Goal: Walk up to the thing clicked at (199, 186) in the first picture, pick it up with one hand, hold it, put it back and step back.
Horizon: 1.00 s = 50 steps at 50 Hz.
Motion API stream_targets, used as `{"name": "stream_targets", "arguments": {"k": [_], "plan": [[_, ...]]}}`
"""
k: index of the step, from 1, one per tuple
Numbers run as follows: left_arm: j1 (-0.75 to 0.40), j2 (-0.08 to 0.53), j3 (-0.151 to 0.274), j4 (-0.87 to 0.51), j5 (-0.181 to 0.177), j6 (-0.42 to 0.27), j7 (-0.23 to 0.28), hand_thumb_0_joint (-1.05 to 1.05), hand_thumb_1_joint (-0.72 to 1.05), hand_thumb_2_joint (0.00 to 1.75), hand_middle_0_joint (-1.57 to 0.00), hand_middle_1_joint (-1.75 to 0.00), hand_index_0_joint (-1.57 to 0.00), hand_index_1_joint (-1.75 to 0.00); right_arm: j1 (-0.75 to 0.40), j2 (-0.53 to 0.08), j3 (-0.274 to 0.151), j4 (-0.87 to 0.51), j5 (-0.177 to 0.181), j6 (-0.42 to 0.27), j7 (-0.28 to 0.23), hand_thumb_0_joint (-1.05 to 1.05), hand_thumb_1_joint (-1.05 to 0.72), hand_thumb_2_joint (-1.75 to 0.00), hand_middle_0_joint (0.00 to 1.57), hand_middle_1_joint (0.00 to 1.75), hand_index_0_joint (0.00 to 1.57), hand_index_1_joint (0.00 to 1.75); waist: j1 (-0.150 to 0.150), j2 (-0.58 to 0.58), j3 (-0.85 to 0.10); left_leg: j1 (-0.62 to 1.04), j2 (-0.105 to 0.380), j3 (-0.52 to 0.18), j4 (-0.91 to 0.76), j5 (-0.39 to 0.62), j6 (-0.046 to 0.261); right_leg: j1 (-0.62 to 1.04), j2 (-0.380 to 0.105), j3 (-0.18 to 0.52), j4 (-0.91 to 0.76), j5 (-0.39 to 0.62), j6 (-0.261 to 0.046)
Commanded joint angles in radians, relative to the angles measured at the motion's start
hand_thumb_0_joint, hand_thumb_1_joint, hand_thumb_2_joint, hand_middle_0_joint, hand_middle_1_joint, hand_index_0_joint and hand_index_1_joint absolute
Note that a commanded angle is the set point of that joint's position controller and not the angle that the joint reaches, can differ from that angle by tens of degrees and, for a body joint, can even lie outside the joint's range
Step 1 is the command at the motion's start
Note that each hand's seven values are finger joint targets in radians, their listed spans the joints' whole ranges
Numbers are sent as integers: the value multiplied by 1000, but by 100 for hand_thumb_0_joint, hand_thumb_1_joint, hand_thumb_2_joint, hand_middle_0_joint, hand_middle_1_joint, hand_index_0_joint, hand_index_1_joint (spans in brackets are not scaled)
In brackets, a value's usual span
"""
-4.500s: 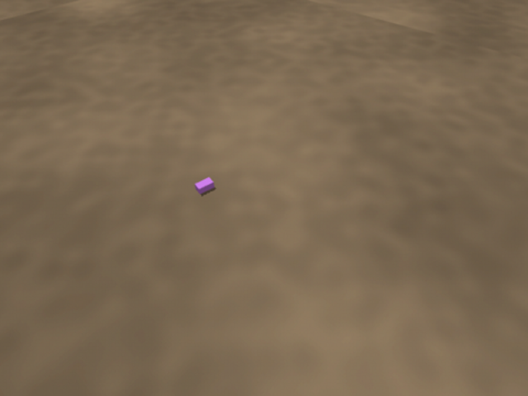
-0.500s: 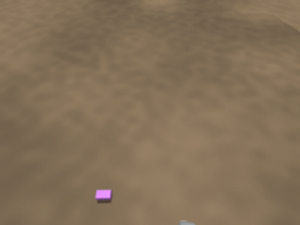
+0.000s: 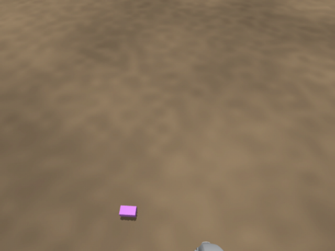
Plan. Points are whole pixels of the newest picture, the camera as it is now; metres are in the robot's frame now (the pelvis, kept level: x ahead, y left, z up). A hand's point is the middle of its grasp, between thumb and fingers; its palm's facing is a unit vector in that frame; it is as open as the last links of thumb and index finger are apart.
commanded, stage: walk up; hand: left
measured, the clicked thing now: (128, 211) +0.43 +0.22 -0.72
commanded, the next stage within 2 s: none
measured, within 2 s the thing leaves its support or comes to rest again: neither
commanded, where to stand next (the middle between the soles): +0.07 +0.02 m, yaw -3 degrees
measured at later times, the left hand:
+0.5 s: hand out of the picture +0.12 +0.28 -0.12, palm faces -0.04 -0.93 -0.36, open 7.4 cm
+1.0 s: hand out of the picture +0.11 +0.25 -0.12, palm faces -0.06 -0.93 -0.36, open 7.4 cm
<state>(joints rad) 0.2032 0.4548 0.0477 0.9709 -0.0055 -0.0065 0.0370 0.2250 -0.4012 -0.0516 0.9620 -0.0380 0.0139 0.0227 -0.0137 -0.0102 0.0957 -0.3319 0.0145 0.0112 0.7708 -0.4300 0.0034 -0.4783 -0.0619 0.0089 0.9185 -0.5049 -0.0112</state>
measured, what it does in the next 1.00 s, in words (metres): stands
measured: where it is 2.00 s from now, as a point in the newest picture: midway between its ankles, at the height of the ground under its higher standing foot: outside the picture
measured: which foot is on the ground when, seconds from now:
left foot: down 0.00-1.00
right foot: down 0.00-1.00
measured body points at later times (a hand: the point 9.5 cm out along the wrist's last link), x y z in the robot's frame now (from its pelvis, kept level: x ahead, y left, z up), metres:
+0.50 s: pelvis +0.01 +0.02 +0.03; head +0.02 +0.02 +0.48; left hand +0.12 +0.32 -0.10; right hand +0.12 -0.28 -0.09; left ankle -0.01 +0.13 -0.71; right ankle +0.05 -0.13 -0.71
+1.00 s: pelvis +0.01 +0.00 +0.04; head +0.02 -0.01 +0.48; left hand +0.11 +0.30 -0.09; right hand +0.07 -0.31 -0.10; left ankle -0.01 +0.13 -0.71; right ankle +0.05 -0.13 -0.71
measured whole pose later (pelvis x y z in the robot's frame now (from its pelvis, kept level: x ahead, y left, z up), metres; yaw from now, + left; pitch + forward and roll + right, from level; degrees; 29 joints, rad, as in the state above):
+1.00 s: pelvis +0.01 +0.00 +0.04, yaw -2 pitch -3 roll +1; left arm 0.08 0.35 0.01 1.15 0.01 -0.02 0.00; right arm 0.09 -0.36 -0.03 1.15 -0.02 0.01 0.02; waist 0.00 0.01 0.07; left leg -0.06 0.02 0.05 0.35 -0.24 -0.01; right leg -0.19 -0.03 0.01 0.38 -0.15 0.02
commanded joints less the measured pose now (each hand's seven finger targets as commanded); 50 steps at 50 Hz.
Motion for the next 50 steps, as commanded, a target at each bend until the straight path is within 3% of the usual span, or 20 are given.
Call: {"name": "stream_targets", "arguments": {"k": [1,2,3,4,5,7,9,10,12,14,17,22,26,38,43,50], "plan": [[51,132,29,-25,-2,-63,5,0,90,90,-20,-30,-20,-30,-105,-248,-48,-75,31,-23,-24,0,-90,-90,20,30,20,30,60,167,-136,76,158,-146,-113,583,144,204,44,-73,-375,261,-5],[29,164,38,-21,9,-69,7,0,90,90,-20,-30,-20,-30,-82,-202,-33,-73,43,-23,-24,0,-90,-90,20,30,20,30,51,94,-163,9,134,-130,-79,553,96,312,9,9,-376,420,-25],[27,214,48,-30,18,-72,9,0,90,90,-20,-30,-20,-30,-54,-172,-20,-76,51,-26,-28,0,-90,-90,20,30,20,30,41,-7,-189,-69,80,-89,-2,466,53,404,-108,189,-401,573,-74],[-6,257,48,-37,9,-70,5,0,90,90,-20,-30,-20,-30,-47,-174,-20,-66,48,-23,-34,0,-90,-90,20,30,20,30,23,-47,-203,-49,25,-47,27,206,30,336,-248,339,-415,581,-184],[-53,263,42,-44,7,-67,1,0,90,90,-20,-30,-20,-30,-37,-192,-32,-39,43,-18,-41,0,-90,-90,20,30,20,30,3,-63,-175,26,22,-42,3,68,32,239,-273,342,-409,558,-220],[-116,213,18,-46,5,-57,-5,0,90,90,-20,-30,-20,-30,-28,-193,-32,-8,39,-28,-37,0,-90,-90,20,30,20,30,-23,-31,-154,115,54,-78,-167,217,46,166,-167,186,-357,523,-124],[-122,156,-1,-35,1,-47,-10,0,90,90,-20,-30,-20,-30,-77,-235,-35,0,40,-41,-33,0,-90,-90,20,30,20,30,4,-1,-131,104,154,-216,-284,344,110,163,-27,27,-254,477,-25],[-127,157,-1,-20,2,-44,-10,0,90,90,-20,-30,-20,-30,-102,-240,-33,0,40,-43,-31,0,-90,-90,20,30,20,30,12,-9,-116,99,189,-231,-294,398,133,172,-2,3,-261,403,-7],[-126,147,-6,1,0,-44,-12,0,90,90,-20,-30,-20,-30,-143,-234,-24,7,38,-43,-30,0,-90,-90,20,30,20,30,21,43,-122,96,182,-192,-308,443,121,219,-4,9,-310,370,-9],[-129,145,-9,19,-5,-46,-13,0,90,90,-20,-30,-20,-30,-180,-217,-18,17,38,-39,-30,0,-90,-90,20,30,20,30,25,80,-134,103,140,-127,-318,433,78,271,-23,20,-359,458,-20],[-144,147,-12,43,-4,-45,-13,0,90,90,-20,-30,-20,-30,-207,-204,-13,36,37,-33,-30,0,-90,-90,20,30,20,30,25,85,-147,132,116,-90,-344,387,55,303,-46,29,-394,528,-23],[-174,138,-19,77,3,-40,-16,0,90,90,-20,-30,-20,-30,-242,-188,-13,58,37,-30,-25,0,-90,-90,20,30,20,30,23,41,-139,173,120,-75,-410,333,50,320,-49,35,-463,514,-11],[-186,135,-18,95,7,-38,-20,0,90,90,-20,-30,-20,-30,-259,-182,-11,74,35,-27,-21,0,-90,-90,20,30,20,30,24,32,-107,161,115,-69,-466,228,40,325,-54,54,-511,462,-4],[-191,133,-6,111,15,-41,-22,0,90,90,-20,-30,-20,-30,-229,-173,-13,99,32,-24,-16,0,-90,-90,20,30,20,30,16,-12,-145,249,100,-33,-472,299,25,343,-79,84,-576,515,-3],[-188,128,-3,115,15,-37,-21,0,90,90,-20,-30,-20,-30,-213,-171,-16,111,29,-21,-16,0,-90,-90,20,30,20,30,16,0,-119,248,102,-40,-491,261,23,328,-73,92,-599,427,-3],[-191,124,4,113,19,-36,-20,0,90,90,-20,-30,-20,-30,-185,-166,-17,121,27,-21,-17,0,-90,-90,20,30,20,30,12,-7,-115,238,99,-42,-490,252,24,325,-72,102,-614,401,-8]]}}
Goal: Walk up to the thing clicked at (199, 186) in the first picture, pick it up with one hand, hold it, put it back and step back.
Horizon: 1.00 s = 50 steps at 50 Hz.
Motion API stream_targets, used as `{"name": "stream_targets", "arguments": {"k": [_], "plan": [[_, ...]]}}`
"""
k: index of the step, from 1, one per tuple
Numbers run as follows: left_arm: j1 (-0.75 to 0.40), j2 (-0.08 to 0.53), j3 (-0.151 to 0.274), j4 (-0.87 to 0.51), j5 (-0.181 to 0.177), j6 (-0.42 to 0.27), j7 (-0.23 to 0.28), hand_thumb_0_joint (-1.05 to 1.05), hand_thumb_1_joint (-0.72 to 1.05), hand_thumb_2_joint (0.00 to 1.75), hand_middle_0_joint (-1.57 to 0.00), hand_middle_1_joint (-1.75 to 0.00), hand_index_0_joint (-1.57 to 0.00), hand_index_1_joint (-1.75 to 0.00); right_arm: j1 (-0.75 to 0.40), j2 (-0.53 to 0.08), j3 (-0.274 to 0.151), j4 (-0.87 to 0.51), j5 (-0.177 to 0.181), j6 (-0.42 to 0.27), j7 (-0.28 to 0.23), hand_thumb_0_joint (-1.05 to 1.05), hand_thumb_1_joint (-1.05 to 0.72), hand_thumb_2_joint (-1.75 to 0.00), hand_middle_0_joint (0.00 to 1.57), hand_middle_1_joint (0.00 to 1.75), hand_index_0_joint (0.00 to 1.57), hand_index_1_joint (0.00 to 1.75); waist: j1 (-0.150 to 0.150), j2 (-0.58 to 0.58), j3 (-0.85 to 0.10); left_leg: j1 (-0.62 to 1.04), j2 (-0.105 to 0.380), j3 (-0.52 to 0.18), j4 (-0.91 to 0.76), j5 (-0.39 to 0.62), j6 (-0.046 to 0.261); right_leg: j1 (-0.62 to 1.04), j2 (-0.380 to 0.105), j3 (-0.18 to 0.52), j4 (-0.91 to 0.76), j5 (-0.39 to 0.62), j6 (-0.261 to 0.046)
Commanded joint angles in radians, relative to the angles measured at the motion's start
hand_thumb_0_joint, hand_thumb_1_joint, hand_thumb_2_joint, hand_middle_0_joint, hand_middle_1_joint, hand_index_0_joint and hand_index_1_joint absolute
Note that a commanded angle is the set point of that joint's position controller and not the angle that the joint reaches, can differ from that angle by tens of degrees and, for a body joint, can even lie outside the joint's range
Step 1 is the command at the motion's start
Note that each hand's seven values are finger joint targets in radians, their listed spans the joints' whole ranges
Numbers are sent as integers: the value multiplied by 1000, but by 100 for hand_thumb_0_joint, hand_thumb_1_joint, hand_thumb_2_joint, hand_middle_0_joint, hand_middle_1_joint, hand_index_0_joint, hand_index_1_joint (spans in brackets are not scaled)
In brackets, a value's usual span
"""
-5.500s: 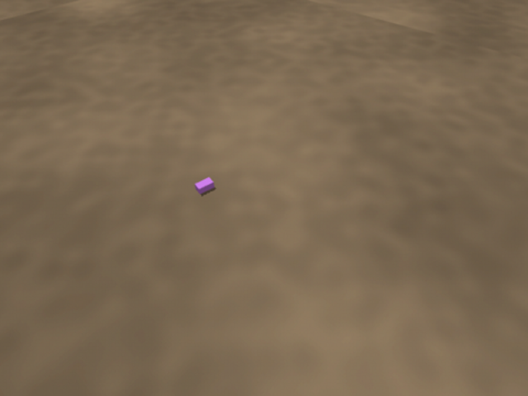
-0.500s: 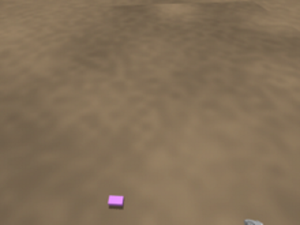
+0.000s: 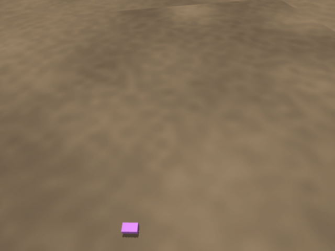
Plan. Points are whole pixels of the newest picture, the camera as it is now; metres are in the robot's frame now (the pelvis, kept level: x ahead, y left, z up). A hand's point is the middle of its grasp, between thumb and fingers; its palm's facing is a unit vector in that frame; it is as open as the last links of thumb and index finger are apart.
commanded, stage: walk up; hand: left
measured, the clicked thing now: (130, 228) +0.41 +0.23 -0.76
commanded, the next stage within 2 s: none
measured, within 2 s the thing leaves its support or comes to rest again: neither
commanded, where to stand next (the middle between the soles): +0.05 +0.02 m, yaw -1 degrees
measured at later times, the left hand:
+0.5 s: hand out of the picture +0.07 +0.34 -0.17, palm faces +0.01 -0.92 -0.40, open 7.4 cm
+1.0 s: hand out of the picture +0.11 +0.28 -0.19, palm faces -0.12 -0.93 -0.35, open 7.4 cm
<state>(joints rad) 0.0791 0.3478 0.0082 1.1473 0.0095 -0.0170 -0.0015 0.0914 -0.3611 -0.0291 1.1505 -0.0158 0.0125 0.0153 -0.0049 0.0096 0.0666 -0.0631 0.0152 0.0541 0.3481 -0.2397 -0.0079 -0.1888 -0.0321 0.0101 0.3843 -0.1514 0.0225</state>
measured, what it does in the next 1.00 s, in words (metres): steps on the spot: left foot, then right foot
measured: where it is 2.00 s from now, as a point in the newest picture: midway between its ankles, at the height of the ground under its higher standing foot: outside the picture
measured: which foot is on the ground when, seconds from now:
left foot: down 0.00-0.28, up 0.30-0.46, down 0.48-0.94, up 0.96-1.00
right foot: down 0.00-0.50, up 0.52-0.92, down 0.94-1.00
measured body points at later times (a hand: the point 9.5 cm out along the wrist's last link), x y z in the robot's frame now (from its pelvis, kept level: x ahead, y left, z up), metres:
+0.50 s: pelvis +0.03 +0.06 -0.02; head +0.05 +0.06 +0.43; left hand +0.07 +0.39 -0.14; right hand +0.10 -0.28 -0.13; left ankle +0.08 +0.19 -0.75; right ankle +0.04 -0.13 -0.74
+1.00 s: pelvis +0.01 +0.02 -0.04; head +0.05 +0.03 +0.41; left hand +0.12 +0.33 -0.16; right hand +0.04 -0.34 -0.13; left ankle +0.06 +0.17 -0.72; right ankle +0.01 -0.12 -0.75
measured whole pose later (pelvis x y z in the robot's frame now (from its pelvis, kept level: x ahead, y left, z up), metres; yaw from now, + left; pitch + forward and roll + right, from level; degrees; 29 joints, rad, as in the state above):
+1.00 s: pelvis +0.01 +0.02 -0.04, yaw -5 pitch -3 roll -1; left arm 0.19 0.40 0.09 0.87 0.05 0.06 -0.06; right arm 0.24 -0.47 -0.07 0.90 -0.01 0.00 -0.06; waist -0.01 0.00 0.14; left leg -0.46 0.08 -0.05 0.96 -0.51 0.01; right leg -0.32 -0.01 0.01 0.76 -0.40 0.01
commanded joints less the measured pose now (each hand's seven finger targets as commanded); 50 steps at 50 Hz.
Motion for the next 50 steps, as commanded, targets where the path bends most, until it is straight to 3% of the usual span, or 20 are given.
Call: {"name": "stream_targets", "arguments": {"k": [1,10,11,12,14,15,17,20,23,24,25,26,29,38,43,45,46,47,48,50], "plan": [[-58,230,44,-64,4,-25,18,0,90,90,-20,-30,-20,-30,-57,-208,-40,-70,5,-21,-10,0,-90,-90,20,30,20,30,7,-26,-84,-29,99,-81,-64,63,37,30,-99,96,-79,54,-42],[-62,217,43,-74,2,-23,20,0,90,90,-20,-30,-20,-30,-41,-208,-42,-77,4,-25,-15,0,-90,-90,20,30,20,30,5,-20,-108,-12,113,-74,-63,165,35,63,-94,79,-39,193,-41],[65,298,77,-76,10,-29,22,0,90,90,-20,-30,-20,-30,-3,-290,-84,-132,-26,-15,7,0,-90,-90,20,30,20,30,22,30,-140,-79,68,-39,42,-189,74,130,-72,87,-3,-211,-82],[132,325,91,-64,20,-34,25,0,90,90,-20,-30,-20,-30,-17,-262,-82,-151,-31,-7,18,0,-90,-90,20,30,20,30,49,-13,-86,-240,53,-36,99,-377,78,165,-117,175,-54,-435,-114],[196,389,125,-86,37,-42,31,0,90,90,-20,-30,-20,-30,-52,-223,-81,-206,-47,11,42,0,-90,-90,20,30,20,30,91,-186,29,-508,16,-86,436,-343,60,160,-325,522,-249,-717,-228],[169,392,128,-120,40,-52,35,0,90,90,-20,-30,-20,-30,-50,-230,-85,-221,-51,10,49,0,-90,-90,20,30,20,30,80,-155,69,-567,70,-154,486,-278,58,144,-376,561,-252,-654,-272],[118,349,121,-166,32,-63,36,0,90,90,-20,-30,-20,-30,16,-243,-96,-227,-41,-1,58,0,-90,-90,20,30,20,30,38,-108,21,-533,107,-174,512,-225,38,147,-330,437,-215,-461,-267],[-9,287,91,-218,38,-48,11,0,90,90,-20,-30,-20,-30,94,-188,-84,-184,-16,-22,45,0,-90,-90,20,30,20,30,-13,-202,-30,-232,61,-75,319,-209,14,-64,-194,167,-140,-221,-204],[-52,217,74,-251,-2,19,-1,0,90,90,-20,-30,-20,-30,196,-242,-100,-130,-11,-46,-11,0,-90,-90,20,30,20,30,-69,-97,-4,-20,2,-21,66,256,-17,-241,-31,3,231,92,-88],[-25,191,73,-287,0,38,2,0,90,90,-20,-30,-20,-30,235,-341,-116,-138,-20,-50,-37,0,-90,-90,20,30,20,30,-64,81,-18,-81,174,-232,18,417,27,-265,61,17,397,-57,-47],[9,224,92,-290,3,66,10,0,90,90,-20,-30,-20,-30,212,-416,-122,-172,-1,-50,-53,0,-90,-90,20,30,20,30,-59,159,-51,-172,400,-499,-51,517,185,-250,99,93,568,-466,-24],[47,269,104,-273,6,92,15,0,90,90,-20,-30,-20,-30,174,-434,-133,-194,3,-48,-65,0,-90,-90,20,30,20,30,-36,103,-63,-189,448,-562,-21,475,262,-227,80,184,746,-477,-32],[137,267,104,-264,4,113,4,0,90,90,-20,-30,-20,-30,104,-360,-123,-231,1,-56,-97,0,-90,-90,20,30,20,30,27,63,-106,-57,298,-286,100,523,161,-349,52,238,901,-337,-44],[113,275,116,-321,21,100,-42,0,90,90,-20,-30,-20,-30,210,-361,-131,-295,-11,-82,-92,0,-90,-90,20,30,20,30,-29,176,-53,-78,288,-237,70,115,208,-350,26,155,645,-289,-1],[168,251,128,-297,23,77,-46,0,90,90,-20,-30,-20,-30,122,-377,-115,-354,-19,-60,-64,0,-90,-90,20,30,20,30,8,240,-46,-302,287,-196,148,64,223,-110,12,-9,395,-344,-27],[241,239,142,-272,32,69,-45,0,90,90,-20,-30,-20,-30,113,-356,-99,-357,-8,-45,-63,0,-90,-90,20,30,20,30,55,175,-62,-375,236,-145,286,114,168,29,46,-46,189,-214,-51],[271,274,156,-274,44,61,-41,0,90,90,-20,-30,-20,-30,145,-300,-82,-352,-1,-37,-68,0,-90,-90,20,30,20,30,78,30,-73,-421,174,-88,454,57,118,70,6,38,60,-236,-68],[232,380,179,-316,63,55,-40,0,90,90,-20,-30,-20,-30,170,-228,-60,-372,11,-37,-76,0,-90,-90,20,30,20,30,71,-284,-20,-618,-6,-15,669,-252,48,42,-225,440,-68,-221,-156],[132,432,173,-369,54,58,-39,0,90,90,-20,-30,-20,-30,95,-270,-79,-374,19,-34,-106,0,-90,-90,20,30,20,30,84,-276,-7,-535,-47,-126,773,-452,40,-137,-340,539,-92,-161,-305],[57,315,139,-379,33,51,-27,0,90,90,-20,-30,-20,-30,157,-283,-75,-319,31,-41,-93,0,-90,-90,20,30,20,30,26,-134,11,-467,-27,-166,816,-337,39,-156,-247,353,-4,-105,-275]]}}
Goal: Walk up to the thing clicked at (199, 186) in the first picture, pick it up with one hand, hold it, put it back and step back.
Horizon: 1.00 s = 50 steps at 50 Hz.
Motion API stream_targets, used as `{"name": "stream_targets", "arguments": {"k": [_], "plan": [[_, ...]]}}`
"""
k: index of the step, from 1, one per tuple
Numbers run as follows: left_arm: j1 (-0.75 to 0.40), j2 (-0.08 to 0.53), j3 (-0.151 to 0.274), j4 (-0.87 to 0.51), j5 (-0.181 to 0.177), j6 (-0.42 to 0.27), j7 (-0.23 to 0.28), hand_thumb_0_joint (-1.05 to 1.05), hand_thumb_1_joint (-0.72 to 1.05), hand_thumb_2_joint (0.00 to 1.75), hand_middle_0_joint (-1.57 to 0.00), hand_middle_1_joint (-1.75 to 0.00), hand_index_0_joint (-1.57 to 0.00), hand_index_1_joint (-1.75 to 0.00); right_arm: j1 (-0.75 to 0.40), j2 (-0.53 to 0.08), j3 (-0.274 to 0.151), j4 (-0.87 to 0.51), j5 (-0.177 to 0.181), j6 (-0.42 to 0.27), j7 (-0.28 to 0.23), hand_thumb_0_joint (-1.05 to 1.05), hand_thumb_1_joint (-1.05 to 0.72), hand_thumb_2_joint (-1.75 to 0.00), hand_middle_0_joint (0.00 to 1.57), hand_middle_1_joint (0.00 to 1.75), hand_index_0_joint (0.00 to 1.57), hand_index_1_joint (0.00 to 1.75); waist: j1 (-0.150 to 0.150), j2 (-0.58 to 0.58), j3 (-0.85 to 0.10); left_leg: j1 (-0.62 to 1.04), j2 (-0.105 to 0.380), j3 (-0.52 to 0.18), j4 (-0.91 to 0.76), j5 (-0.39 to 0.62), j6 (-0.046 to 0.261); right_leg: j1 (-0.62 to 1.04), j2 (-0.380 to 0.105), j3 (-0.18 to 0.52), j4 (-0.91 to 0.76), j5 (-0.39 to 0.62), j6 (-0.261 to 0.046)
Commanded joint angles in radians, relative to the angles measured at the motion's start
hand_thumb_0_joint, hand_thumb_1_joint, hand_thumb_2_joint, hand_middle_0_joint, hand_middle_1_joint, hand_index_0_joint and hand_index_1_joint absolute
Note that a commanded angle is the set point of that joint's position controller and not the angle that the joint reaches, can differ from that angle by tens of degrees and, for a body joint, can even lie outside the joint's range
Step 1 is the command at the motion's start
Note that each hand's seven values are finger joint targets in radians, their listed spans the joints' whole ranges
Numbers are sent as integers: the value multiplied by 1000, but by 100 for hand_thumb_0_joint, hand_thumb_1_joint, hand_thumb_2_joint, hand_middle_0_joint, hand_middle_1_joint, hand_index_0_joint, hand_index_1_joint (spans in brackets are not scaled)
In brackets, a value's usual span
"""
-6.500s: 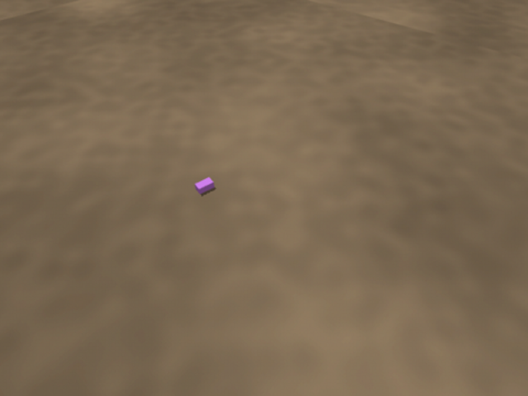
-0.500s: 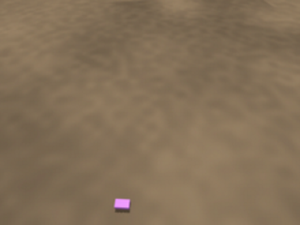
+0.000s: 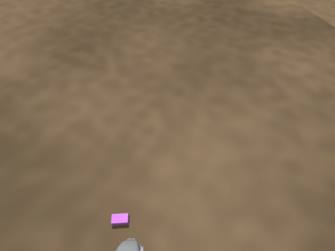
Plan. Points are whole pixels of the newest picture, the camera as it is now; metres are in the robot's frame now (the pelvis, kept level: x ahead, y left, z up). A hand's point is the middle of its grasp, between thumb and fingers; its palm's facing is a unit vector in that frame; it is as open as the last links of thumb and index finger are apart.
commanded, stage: walk up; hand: left
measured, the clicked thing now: (120, 219) +0.38 +0.24 -0.72
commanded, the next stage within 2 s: stand in 1.22 s
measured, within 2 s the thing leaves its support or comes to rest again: neither
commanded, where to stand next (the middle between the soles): +0.04 +0.00 m, yaw +4 degrees
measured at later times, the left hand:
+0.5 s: hand out of the picture +0.09 +0.32 -0.13, palm faces +0.08 -0.91 -0.40, open 7.4 cm
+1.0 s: hand out of the picture +0.05 +0.27 -0.13, palm faces +0.08 -0.94 -0.35, open 7.4 cm
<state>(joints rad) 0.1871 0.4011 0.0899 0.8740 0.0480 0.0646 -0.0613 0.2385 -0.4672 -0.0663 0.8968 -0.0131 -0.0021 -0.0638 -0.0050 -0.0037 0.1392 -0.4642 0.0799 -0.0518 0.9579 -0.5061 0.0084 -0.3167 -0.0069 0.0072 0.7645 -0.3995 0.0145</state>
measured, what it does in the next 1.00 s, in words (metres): steps on the spot: left foot, then right foot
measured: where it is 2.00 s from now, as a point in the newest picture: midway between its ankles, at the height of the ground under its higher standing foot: outside the picture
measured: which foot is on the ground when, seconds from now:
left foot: up 0.00-0.24, down 0.26-1.00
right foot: down 0.00-0.28, up 0.30-0.54, down 0.56-1.00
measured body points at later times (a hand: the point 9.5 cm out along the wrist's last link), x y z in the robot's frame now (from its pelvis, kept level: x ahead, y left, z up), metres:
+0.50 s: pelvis +0.02 +0.03 +0.02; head +0.06 +0.05 +0.47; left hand +0.09 +0.37 -0.10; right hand +0.14 -0.26 -0.09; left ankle +0.03 +0.13 -0.71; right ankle +0.05 -0.12 -0.69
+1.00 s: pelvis -0.02 +0.00 +0.02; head +0.02 +0.01 +0.47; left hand +0.05 +0.32 -0.11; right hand +0.10 -0.31 -0.10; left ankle +0.03 +0.13 -0.71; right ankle +0.05 -0.12 -0.71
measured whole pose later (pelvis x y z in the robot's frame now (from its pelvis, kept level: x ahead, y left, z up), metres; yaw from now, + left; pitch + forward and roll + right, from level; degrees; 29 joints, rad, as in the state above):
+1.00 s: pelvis -0.02 +0.00 +0.02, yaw +6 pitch -3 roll +0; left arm 0.08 0.37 0.03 1.03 0.02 0.03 -0.02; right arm 0.11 -0.39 -0.03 1.05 -0.01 0.00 0.01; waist -0.01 -0.01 0.12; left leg -0.32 -0.01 -0.04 0.61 -0.27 0.01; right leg -0.31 -0.04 -0.04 0.59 -0.23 0.01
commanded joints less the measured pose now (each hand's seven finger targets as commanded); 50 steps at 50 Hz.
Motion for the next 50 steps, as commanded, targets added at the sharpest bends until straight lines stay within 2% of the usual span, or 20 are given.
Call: {"name": "stream_targets", "arguments": {"k": [1,2,4,5,8,10,12,13,14,15,17,19,24,27,30,32,35,37,43,50], "plan": [[-61,251,53,-98,-8,-46,44,0,90,90,-20,-30,-20,-30,48,-169,-35,-47,29,-29,0,0,-90,-90,20,30,20,30,8,-126,-91,-63,-76,-46,158,-2,18,30,-230,292,-351,86,-235],[-44,259,56,-89,-12,-62,51,0,90,90,-20,-30,-20,-30,75,-162,-31,-37,22,-31,13,0,-90,-90,20,30,20,30,12,-155,-121,-43,-64,-31,98,35,12,60,-228,291,-353,-13,-219],[22,294,64,-78,-10,-89,56,0,90,90,-20,-30,-20,-30,49,-173,-37,-50,-7,-26,41,0,-90,-90,20,30,20,30,49,-137,-103,-106,-57,-10,5,10,13,149,-277,358,-381,-138,-244],[63,304,68,-73,-11,-100,60,0,90,90,-20,-30,-20,-30,11,-171,-38,-72,-19,-21,54,0,-90,-90,20,30,20,30,68,-118,-87,-151,-44,-25,-43,-17,14,204,-308,390,-377,-120,-261],[127,334,73,-57,-19,-123,80,0,90,90,-20,-30,-20,-30,-37,-166,-46,-120,-41,-15,85,0,-90,-90,20,30,20,30,74,-104,-62,-166,-19,-34,-98,-26,19,228,-379,405,-344,153,-291],[87,314,57,-74,-23,-129,82,0,90,90,-20,-30,-20,-30,2,-151,-49,-114,-30,-23,93,0,-90,-90,20,30,20,30,45,-137,-96,-49,-40,8,-176,18,20,174,-351,312,-302,308,-271],[-26,249,20,-102,-30,-119,71,0,90,90,-20,-30,-20,-30,96,-116,-50,-68,-10,-43,88,0,-90,-90,20,30,20,30,-39,-140,-148,256,-94,71,-417,192,32,-7,-239,115,-183,366,-184],[-40,178,-3,-102,-36,-108,66,0,90,90,-20,-30,-20,-30,148,-137,-59,-40,-9,-57,76,0,-90,-90,20,30,20,30,-64,-43,-161,388,-73,-19,-520,278,38,-114,-153,27,-21,304,-114],[-41,108,-23,-113,-50,-97,65,0,90,90,-20,-30,-20,-30,138,-235,-73,-59,-19,-69,65,0,-90,-90,20,30,20,30,-57,199,-152,399,197,-477,-625,262,129,-285,2,-50,176,20,-23],[-45,214,7,-87,-45,-90,83,0,90,90,-20,-30,-20,-30,119,-293,-82,-65,2,-68,63,0,-90,-90,20,30,20,30,-52,105,-139,317,302,-592,-598,345,278,-222,-18,54,192,-234,-36],[-26,191,-3,-56,-54,-97,86,0,90,90,-20,-30,-20,-30,61,-198,-50,-72,0,-64,52,0,-90,-90,20,30,20,30,-11,21,-112,320,218,-358,-509,660,252,-195,-33,92,216,-209,-39],[10,186,-8,-22,-62,-95,82,0,90,90,-20,-30,-20,-30,18,-182,-37,-69,6,-72,42,0,-90,-90,20,30,20,30,13,81,-111,280,182,-246,-494,762,186,-124,-60,63,122,-102,-42],[-15,160,-13,6,-54,-72,78,0,90,90,-20,-30,-20,-30,-34,-174,-19,-57,19,-51,29,0,-90,-90,20,30,20,30,9,148,-169,259,148,-147,-411,955,151,39,-29,-13,-78,61,-43],[-19,215,-6,20,-43,-74,81,0,90,90,-20,-30,-20,-30,-85,-162,-15,-58,35,-30,29,0,-90,-90,20,30,20,30,22,65,-200,176,94,-125,-375,689,89,151,-75,50,-183,418,-66],[-116,263,-6,11,-44,-78,71,0,90,90,-20,-30,-20,-30,-85,-123,-12,-25,29,-18,33,0,-90,-90,20,30,20,30,-16,-60,-200,221,-45,-28,-297,310,32,47,-220,201,-249,435,-168],[-141,239,-18,12,-43,-76,71,0,90,90,-20,-30,-20,-30,-102,-141,-17,-1,20,-19,40,0,-90,-90,20,30,20,30,-18,-37,-180,228,-23,-52,-352,335,40,16,-180,147,-246,378,-130],[-141,221,-16,33,-39,-67,68,0,90,90,-20,-30,-20,-30,-129,-167,-17,20,12,-24,51,0,-90,-90,20,30,20,30,-2,3,-171,164,57,-157,-471,343,90,52,-89,69,-167,214,-72],[-104,198,-18,56,-38,-64,66,0,90,90,-20,-30,-20,-30,-177,-175,-16,20,11,-29,53,0,-90,-90,20,30,20,30,25,53,-187,141,102,-209,-510,335,115,89,-61,45,-150,149,-66],[-149,229,-6,77,-33,-73,59,0,90,90,-20,-30,-20,-30,-187,-131,-5,55,7,-15,59,0,-90,-90,20,30,20,30,2,-5,-146,148,-43,-65,-423,135,34,30,-179,175,-357,100,-125],[-229,225,1,75,-27,-60,59,0,90,90,-20,-30,-20,-30,-106,-123,-8,117,3,-12,67,0,-90,-90,20,30,20,30,-14,-115,-137,230,-76,-30,-372,137,24,-55,-208,188,-447,-101,-122]]}}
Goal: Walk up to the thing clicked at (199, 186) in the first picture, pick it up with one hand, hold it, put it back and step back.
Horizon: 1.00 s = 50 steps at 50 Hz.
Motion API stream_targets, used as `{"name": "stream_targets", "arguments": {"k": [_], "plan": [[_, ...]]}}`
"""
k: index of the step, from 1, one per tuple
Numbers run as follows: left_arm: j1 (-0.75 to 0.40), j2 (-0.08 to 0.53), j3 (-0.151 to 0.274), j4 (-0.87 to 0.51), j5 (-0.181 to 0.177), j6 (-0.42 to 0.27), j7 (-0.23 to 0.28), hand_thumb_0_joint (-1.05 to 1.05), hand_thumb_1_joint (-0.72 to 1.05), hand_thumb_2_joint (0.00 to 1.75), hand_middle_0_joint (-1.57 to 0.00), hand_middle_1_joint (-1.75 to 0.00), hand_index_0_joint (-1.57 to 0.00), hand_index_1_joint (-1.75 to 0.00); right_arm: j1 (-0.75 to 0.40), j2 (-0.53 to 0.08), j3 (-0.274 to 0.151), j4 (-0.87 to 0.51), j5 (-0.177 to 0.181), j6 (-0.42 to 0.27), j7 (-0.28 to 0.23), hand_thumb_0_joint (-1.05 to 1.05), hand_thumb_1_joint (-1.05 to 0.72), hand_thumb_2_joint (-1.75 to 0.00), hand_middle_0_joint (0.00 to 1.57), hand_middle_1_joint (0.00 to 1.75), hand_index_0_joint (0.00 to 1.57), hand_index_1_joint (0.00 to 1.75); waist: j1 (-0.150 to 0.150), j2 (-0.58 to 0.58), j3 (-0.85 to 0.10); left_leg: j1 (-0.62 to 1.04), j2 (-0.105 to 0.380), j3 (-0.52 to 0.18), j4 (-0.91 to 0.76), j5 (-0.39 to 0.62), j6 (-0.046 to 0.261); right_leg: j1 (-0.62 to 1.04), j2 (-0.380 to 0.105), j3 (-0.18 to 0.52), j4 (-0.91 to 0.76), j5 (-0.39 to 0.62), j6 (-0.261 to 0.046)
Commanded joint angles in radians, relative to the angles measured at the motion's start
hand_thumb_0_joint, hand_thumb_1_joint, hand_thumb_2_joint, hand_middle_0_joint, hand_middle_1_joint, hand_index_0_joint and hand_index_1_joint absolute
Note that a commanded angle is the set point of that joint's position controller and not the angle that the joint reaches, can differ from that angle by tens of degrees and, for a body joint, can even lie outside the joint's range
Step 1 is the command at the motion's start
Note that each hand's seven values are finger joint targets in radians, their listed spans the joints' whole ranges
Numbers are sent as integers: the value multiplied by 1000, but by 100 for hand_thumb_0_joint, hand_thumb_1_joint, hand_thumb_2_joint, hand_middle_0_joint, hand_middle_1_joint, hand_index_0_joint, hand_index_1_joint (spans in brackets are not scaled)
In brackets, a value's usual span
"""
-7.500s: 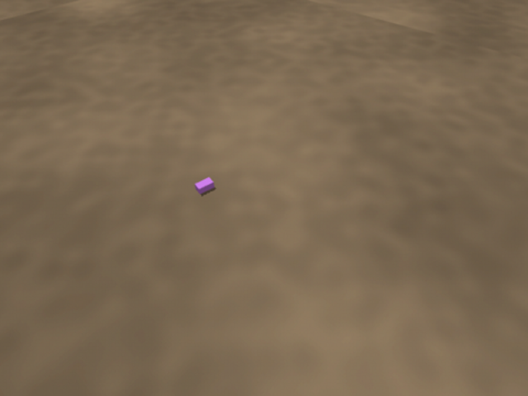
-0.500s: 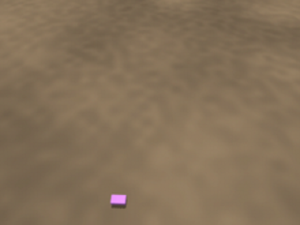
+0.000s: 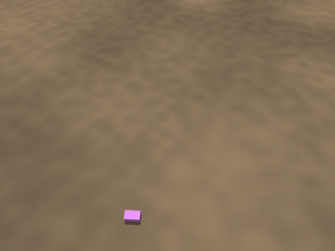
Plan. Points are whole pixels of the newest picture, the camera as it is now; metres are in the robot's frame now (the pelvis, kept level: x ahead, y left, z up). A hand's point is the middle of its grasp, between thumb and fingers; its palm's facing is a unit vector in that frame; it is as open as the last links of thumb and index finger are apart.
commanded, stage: walk up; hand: left
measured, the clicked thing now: (132, 215) +0.42 +0.20 -0.74
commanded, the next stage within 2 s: stand in 0.22 s
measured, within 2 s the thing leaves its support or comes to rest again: neither
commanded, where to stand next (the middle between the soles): +0.06 -0.01 m, yaw -3 degrees
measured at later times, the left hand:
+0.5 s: hand out of the picture +0.09 +0.25 -0.14, palm faces -0.01 -0.95 -0.32, open 7.4 cm
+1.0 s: hand out of the picture +0.16 +0.24 -0.13, palm faces -0.01 -0.94 -0.33, open 7.4 cm
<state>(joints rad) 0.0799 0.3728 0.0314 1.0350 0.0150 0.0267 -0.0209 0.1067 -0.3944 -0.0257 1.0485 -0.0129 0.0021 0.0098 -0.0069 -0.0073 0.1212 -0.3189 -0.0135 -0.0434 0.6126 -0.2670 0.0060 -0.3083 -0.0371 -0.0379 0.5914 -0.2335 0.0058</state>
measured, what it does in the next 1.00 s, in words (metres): shifts its weight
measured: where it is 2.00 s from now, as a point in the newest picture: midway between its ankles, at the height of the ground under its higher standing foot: outside the picture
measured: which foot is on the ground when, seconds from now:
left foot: down 0.00-1.00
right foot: down 0.00-1.00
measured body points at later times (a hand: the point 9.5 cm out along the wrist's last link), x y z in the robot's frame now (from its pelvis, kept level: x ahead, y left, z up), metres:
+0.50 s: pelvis +0.03 +0.00 +0.02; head +0.03 +0.00 +0.47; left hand +0.09 +0.30 -0.12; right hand +0.11 -0.29 -0.12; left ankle +0.06 +0.12 -0.73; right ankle +0.06 -0.13 -0.73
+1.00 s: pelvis +0.06 +0.00 +0.02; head +0.07 +0.00 +0.47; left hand +0.16 +0.29 -0.11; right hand +0.15 -0.30 -0.11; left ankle +0.06 +0.12 -0.73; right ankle +0.06 -0.13 -0.73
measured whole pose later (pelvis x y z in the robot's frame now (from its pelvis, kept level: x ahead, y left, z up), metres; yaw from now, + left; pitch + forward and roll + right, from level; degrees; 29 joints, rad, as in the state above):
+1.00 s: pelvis +0.06 +0.00 +0.02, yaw +0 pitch -2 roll +0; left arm 0.08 0.34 0.01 1.13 0.00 -0.02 0.00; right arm 0.08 -0.34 0.00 1.14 -0.01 -0.02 0.00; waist -0.01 0.00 0.05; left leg -0.10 0.00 -0.04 0.32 -0.18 -0.01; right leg -0.11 -0.01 0.00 0.33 -0.19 0.01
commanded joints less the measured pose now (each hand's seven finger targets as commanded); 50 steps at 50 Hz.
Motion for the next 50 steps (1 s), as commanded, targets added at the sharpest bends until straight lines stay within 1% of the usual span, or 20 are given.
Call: {"name": "stream_targets", "arguments": {"k": [1,4,5,6,8,10,11,12,14,16,17,20,21,23,25,27,28,31,35,50], "plan": [[-118,242,58,-85,6,-20,18,0,90,90,-20,-30,-20,-30,27,-203,-50,-34,1,-19,-7,0,-90,-90,20,30,20,30,-15,-85,-128,78,39,-62,-75,-97,33,-49,-158,205,-253,-268,-99],[-82,211,56,-63,-5,-8,11,0,90,90,-20,-30,-20,-30,-14,-245,-54,-37,-8,-27,-10,0,-90,-90,20,30,20,30,16,33,-96,-68,145,-245,-298,-248,74,31,-43,108,-111,-266,-52],[-50,199,56,-52,-8,-9,10,0,90,90,-20,-30,-20,-30,-31,-258,-50,-42,-10,-30,-11,0,-90,-90,20,30,20,30,30,64,-102,-103,189,-303,-336,-249,97,77,-15,85,-58,-219,-45],[-21,192,55,-40,-8,-8,9,0,90,90,-20,-30,-20,-30,-55,-261,-50,-48,-10,-31,-13,0,-90,-90,20,30,20,30,45,94,-101,-111,206,-312,-346,-214,102,102,1,69,-27,-175,-47],[5,190,56,-27,-11,-11,9,0,90,90,-20,-30,-20,-30,-71,-251,-45,-49,-7,-34,-17,0,-90,-90,20,30,20,30,52,99,-131,-75,183,-250,-299,-105,84,136,-6,81,-79,-107,-51],[-5,196,53,-24,-8,-17,10,0,90,90,-20,-30,-20,-30,-61,-229,-40,-44,-3,-32,-15,0,-90,-90,20,30,20,30,39,108,-164,-41,142,-208,-272,-102,50,148,-36,111,-142,-77,-59],[22,159,35,5,-11,-27,4,0,90,90,-20,-30,-20,-30,-51,-177,-30,-32,-5,-28,-11,0,-90,-90,20,30,20,30,40,86,-219,-24,116,-180,-311,-303,27,193,-71,173,-249,-199,-55],[-13,196,39,-2,-2,-33,4,0,90,90,-20,-30,-20,-30,-57,-182,-34,-31,-4,-23,-10,0,-90,-90,20,30,20,30,22,80,-184,-5,99,-165,-316,-324,15,139,-77,196,-276,-290,-56],[-51,212,33,1,2,-44,7,0,90,90,-20,-30,-20,-30,-32,-172,-33,-13,-2,-20,-5,0,-90,-90,20,30,20,30,1,30,-137,23,93,-153,-305,-236,16,90,-85,202,-307,-300,-51],[-53,183,22,15,-3,-55,12,0,90,90,-20,-30,-20,-30,-26,-145,-25,4,-2,-27,-6,0,-90,-90,20,30,20,30,-5,14,-143,119,93,-120,-277,-40,19,86,-90,186,-307,-140,-45],[-41,171,15,27,-5,-58,15,0,90,90,-20,-30,-20,-30,-15,-129,-22,13,-2,-28,-6,0,-90,-90,20,30,20,30,-8,-2,-135,119,92,-119,-277,-5,20,88,-83,177,-311,-118,-41],[-29,193,13,32,-7,-62,16,0,90,90,-20,-30,-20,-30,-7,-153,-26,15,3,-25,-2,0,-90,-90,20,30,20,30,-7,-1,-96,75,104,-135,-320,-112,24,80,-80,181,-337,-188,-33],[-36,205,15,32,-4,-62,17,0,90,90,-20,-30,-20,-30,-17,-153,-28,9,1,-25,-4,0,-90,-90,20,30,20,30,-9,-16,-78,82,103,-126,-325,-84,23,68,-85,183,-331,-192,-35],[-25,164,5,41,-8,-66,19,0,90,90,-20,-30,-20,-30,-24,-129,-20,15,1,-29,-6,0,-90,-90,20,30,20,30,-4,2,-101,106,105,-112,-311,37,22,108,-82,166,-317,-59,-30],[-3,151,0,52,-7,-68,22,0,90,90,-20,-30,-20,-30,-19,-121,-18,23,3,-32,-7,0,-90,-90,20,30,20,30,-2,-10,-110,137,107,-100,-305,95,23,119,-84,163,-318,-11,-30],[-6,170,3,46,-5,-72,24,0,90,90,-20,-30,-20,-30,-19,-132,-18,21,4,-33,-7,0,-90,-90,20,30,20,30,-5,-19,-103,130,109,-97,-308,116,23,136,-88,163,-322,8,-24],[-8,156,4,48,-11,-73,24,0,90,90,-20,-30,-20,-30,-20,-123,-15,26,4,-35,-9,0,-90,-90,20,30,20,30,-1,-4,-152,161,114,-92,-304,169,21,173,-87,153,-303,103,-24],[4,154,4,51,-10,-75,28,0,90,90,-20,-30,-20,-30,-40,-129,-16,26,9,-39,-13,0,-90,-90,20,30,20,30,5,13,-188,189,124,-89,-297,283,21,222,-90,135,-279,234,-21],[-5,155,7,50,-9,-69,30,0,90,90,-20,-30,-20,-30,-50,-126,-13,33,8,-38,-17,0,-90,-90,20,30,20,30,8,12,-191,207,127,-80,-303,330,13,235,-90,127,-272,275,-21],[-42,168,17,36,-9,-65,29,0,90,90,-20,-30,-20,-30,-86,-153,-16,31,7,-37,-21,0,-90,-90,20,30,20,30,8,19,-180,230,137,-72,-321,341,4,254,-93,119,-299,284,-17]]}}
